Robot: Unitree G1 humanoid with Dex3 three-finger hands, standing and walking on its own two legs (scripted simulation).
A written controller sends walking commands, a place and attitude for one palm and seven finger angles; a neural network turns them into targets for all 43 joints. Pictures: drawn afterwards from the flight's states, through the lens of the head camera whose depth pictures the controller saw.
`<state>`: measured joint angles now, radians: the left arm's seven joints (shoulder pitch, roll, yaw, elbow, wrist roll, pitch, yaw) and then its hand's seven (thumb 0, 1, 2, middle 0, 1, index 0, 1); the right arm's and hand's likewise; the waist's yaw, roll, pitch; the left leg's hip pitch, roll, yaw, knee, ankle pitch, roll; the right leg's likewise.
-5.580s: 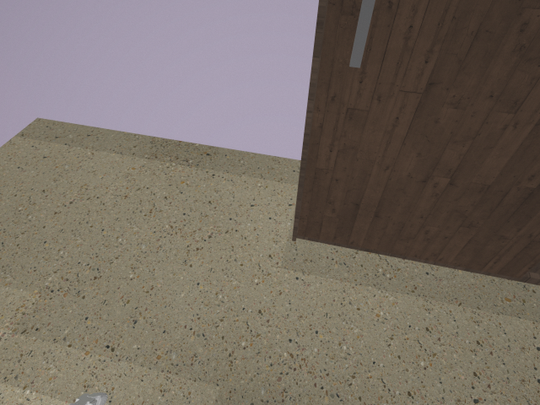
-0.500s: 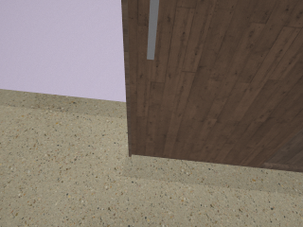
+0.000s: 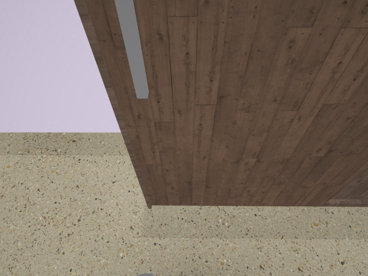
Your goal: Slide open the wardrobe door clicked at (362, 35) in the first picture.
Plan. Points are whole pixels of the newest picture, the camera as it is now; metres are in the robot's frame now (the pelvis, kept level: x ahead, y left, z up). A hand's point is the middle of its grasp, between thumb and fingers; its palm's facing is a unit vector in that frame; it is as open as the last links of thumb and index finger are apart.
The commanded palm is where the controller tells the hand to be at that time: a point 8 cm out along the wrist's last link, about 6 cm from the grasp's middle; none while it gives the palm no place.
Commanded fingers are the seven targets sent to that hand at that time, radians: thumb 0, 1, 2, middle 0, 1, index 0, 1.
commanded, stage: come to a stop and stand still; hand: left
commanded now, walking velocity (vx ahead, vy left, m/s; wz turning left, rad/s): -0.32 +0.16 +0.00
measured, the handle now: (133, 32) +0.53 +0.12 +0.26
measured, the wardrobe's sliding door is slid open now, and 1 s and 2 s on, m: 0.00 0.00 0.00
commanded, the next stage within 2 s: look again from close up in 1.64 s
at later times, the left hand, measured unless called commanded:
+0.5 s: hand out of the picture +0.06 +0.19 -0.17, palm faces +0.02 -0.97 -0.25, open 7.3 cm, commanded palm none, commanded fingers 0.00 0.90 0.90 -0.20 -0.30 -0.20 -0.30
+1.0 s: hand out of the picture -0.01 +0.16 -0.17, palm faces -0.01 -0.98 -0.21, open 7.3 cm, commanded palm none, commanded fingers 0.00 0.90 0.90 -0.20 -0.30 -0.20 -0.30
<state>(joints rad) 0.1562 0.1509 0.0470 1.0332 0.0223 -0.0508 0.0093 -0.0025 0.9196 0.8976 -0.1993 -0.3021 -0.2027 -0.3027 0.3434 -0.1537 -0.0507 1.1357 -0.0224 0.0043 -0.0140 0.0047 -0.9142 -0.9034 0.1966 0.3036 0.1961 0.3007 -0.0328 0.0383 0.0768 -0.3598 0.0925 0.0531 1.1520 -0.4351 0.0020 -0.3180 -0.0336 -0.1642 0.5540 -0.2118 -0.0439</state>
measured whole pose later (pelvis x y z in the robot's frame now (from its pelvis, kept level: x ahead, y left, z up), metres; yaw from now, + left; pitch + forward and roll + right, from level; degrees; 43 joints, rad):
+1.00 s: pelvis -0.04 -0.02 +0.00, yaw +0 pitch -3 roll -1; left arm 0.32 0.19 0.01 0.98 0.02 0.03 0.02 0.00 0.91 0.90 -0.20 -0.30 -0.21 -0.30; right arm 0.37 -0.16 -0.02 1.00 -0.03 0.03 0.00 0.00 -0.91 -0.90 0.20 0.30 0.20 0.30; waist -0.03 -0.01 0.01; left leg -0.40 0.01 0.03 0.59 -0.24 0.02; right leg -0.29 -0.01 -0.06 0.62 -0.32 -0.02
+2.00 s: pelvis -0.09 -0.01 +0.01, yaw +1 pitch -2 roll +0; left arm 0.29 0.20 0.01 1.08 0.02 0.00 0.01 0.00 0.91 0.90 -0.20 -0.30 -0.20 -0.30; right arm 0.32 -0.18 -0.01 1.10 -0.03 0.00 -0.02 0.00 -0.91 -0.90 0.20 0.30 0.20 0.30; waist 0.00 -0.02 0.02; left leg -0.27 -0.02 0.02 0.48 -0.20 0.02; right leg -0.31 -0.01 0.00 0.48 -0.20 -0.01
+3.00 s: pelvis +0.01 -0.03 +0.01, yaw +1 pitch +0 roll +0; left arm 0.15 0.26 0.00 1.08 0.01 -0.02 0.01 0.00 0.91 0.90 -0.20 -0.30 -0.21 -0.30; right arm 0.16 -0.24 0.01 1.12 -0.02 -0.02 -0.02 0.00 -0.91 -0.90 0.20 0.30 0.20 0.30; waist 0.00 0.00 0.03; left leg -0.09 0.01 0.02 0.36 -0.28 -0.01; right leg -0.16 0.02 0.00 0.41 -0.26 -0.02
